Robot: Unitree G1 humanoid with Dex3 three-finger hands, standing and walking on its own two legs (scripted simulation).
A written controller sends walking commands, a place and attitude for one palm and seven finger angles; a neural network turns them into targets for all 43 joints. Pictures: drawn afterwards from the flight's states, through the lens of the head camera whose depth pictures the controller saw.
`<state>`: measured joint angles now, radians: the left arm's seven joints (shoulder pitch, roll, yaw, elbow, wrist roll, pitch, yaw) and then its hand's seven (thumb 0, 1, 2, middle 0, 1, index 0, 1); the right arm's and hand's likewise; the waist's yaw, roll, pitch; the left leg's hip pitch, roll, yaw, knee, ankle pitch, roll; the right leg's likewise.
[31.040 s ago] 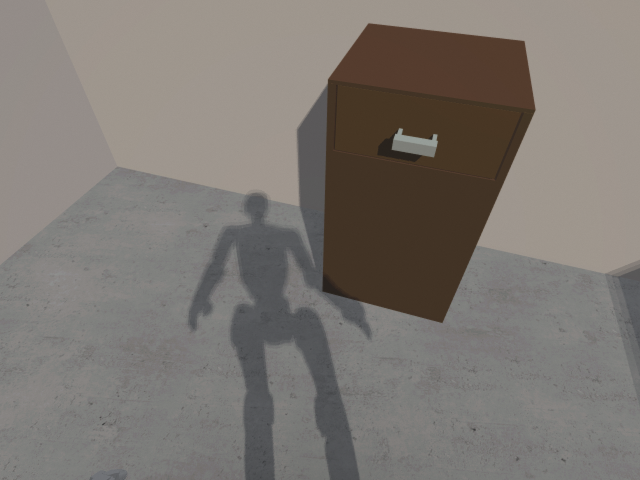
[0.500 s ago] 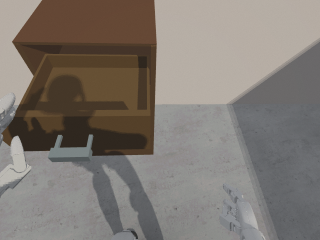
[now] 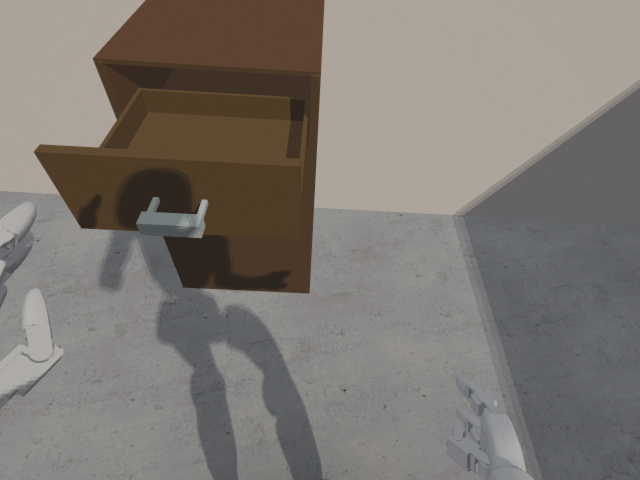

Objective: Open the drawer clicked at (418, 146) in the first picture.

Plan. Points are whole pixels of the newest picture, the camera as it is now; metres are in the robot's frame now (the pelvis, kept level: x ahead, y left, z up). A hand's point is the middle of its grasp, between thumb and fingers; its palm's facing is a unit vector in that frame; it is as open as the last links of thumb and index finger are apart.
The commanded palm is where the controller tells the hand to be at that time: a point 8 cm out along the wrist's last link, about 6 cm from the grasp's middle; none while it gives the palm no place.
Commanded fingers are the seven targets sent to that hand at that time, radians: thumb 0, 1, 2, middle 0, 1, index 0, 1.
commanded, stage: stop stepping back and stand still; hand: left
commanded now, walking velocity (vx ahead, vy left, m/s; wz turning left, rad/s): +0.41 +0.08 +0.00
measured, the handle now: (175, 214) +0.51 +0.28 -0.01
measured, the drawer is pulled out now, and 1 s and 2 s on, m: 0.30 0.30 0.30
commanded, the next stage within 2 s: let the arm hang, fingers relaxed in 1.80 s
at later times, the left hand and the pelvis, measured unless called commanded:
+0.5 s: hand out of the picture +0.09 +0.21 +0.20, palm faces +0.40 -0.75 -0.53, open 7.4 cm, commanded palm +0.04 +0.25 +0.19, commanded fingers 0.00 0.90 0.90 -0.20 -0.30 -0.20 -0.30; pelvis -0.09 -0.03 +0.00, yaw +1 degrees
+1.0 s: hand (48, 463) +0.11 +0.20 +0.18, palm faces +0.39 -0.78 -0.48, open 7.4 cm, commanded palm +0.05 +0.23 +0.19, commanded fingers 0.00 0.90 0.90 -0.20 -0.30 -0.20 -0.30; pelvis -0.08 -0.05 +0.01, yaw +1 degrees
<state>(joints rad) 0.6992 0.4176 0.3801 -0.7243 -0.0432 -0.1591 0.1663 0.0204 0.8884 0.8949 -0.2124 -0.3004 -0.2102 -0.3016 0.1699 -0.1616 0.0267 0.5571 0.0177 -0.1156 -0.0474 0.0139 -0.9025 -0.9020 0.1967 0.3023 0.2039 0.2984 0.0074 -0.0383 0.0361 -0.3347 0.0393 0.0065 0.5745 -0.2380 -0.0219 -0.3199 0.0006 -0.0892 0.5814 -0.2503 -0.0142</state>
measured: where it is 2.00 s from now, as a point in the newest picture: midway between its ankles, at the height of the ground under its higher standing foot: outside the picture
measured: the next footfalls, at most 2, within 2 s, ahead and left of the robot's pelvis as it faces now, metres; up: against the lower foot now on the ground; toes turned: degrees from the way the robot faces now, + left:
left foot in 0.24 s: -0.06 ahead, +0.11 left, +0.00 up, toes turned +4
right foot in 0.52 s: -0.04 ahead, -0.12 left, +0.00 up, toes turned -5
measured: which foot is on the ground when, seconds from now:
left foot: down 0.00-0.02, up 0.04-0.22, down 0.24-0.52, up 0.54-0.86, down 0.88-1.00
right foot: down 0.00-0.24, up 0.26-0.50, down 0.52-1.00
